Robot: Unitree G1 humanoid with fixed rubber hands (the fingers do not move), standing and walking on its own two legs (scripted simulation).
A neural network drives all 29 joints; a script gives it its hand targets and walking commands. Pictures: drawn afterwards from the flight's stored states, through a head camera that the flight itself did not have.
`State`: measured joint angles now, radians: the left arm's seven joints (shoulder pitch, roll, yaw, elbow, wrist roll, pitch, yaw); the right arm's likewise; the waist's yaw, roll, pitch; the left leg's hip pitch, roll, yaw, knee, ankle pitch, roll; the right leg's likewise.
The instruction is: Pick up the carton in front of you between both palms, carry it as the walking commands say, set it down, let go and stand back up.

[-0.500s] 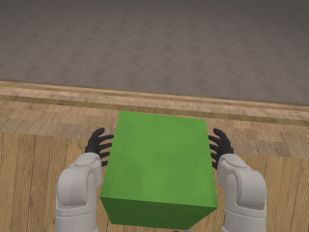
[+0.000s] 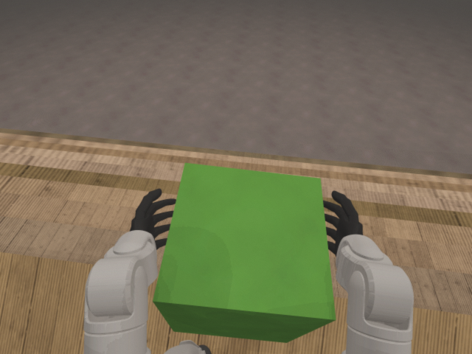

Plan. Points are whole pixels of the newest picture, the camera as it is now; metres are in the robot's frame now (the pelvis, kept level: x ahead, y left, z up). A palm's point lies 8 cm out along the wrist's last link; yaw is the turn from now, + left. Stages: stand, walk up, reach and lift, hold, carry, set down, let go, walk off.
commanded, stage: carry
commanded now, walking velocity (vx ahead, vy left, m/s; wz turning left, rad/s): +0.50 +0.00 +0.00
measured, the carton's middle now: (240, 261) +0.27 +0.01 +0.02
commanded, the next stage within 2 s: none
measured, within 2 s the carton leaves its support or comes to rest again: neither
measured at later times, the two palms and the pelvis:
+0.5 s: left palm (173, 85) +0.67 +0.18 +0.11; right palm (300, 85) +0.67 -0.12 +0.12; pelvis +0.30 +0.03 -0.01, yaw +1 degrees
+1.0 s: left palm (188, 52) +1.00 +0.20 +0.04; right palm (278, 55) +1.00 -0.10 +0.03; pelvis +0.65 +0.05 -0.13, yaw +0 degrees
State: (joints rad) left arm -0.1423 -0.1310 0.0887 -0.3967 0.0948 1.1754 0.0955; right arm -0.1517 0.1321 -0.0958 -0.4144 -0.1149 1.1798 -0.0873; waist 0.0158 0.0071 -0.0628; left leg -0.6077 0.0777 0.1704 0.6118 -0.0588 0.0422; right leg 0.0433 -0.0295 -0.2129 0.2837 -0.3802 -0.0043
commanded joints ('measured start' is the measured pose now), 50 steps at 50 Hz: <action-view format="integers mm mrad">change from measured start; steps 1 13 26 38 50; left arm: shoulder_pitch -595 -1086 -1195 -1308 -1253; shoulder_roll -716 -854 -961 -1000 -890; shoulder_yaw -702 -607 -510 -598 -509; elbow -53 215 413 199 446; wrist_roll -413 -433 -430 -581 -470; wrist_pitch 20 15 24 -8 24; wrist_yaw -247 -182 -201 -232 -240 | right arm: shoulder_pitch -551 -1095 -1143 -1137 -1107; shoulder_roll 753 888 982 921 805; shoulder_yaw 712 646 510 531 481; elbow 0 247 473 277 460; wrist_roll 398 543 453 385 381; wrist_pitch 24 15 22 -13 40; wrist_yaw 219 232 223 129 194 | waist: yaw -7 -45 73 66 -343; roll -168 80 147 -116 118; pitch -131 -381 -424 -427 -245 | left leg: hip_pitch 153 608 548 -118 787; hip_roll -51 207 86 -72 -3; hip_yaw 37 -311 10 -130 -113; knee -42 -248 231 562 -173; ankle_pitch -7 15 807 -125 445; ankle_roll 30 166 61 14 160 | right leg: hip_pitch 18 -721 -186 43 -639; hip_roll -207 -42 102 -204 47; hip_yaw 36 202 15 432 86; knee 89 968 437 397 1661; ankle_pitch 721 54 435 721 162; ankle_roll -97 -63 -123 -243 -16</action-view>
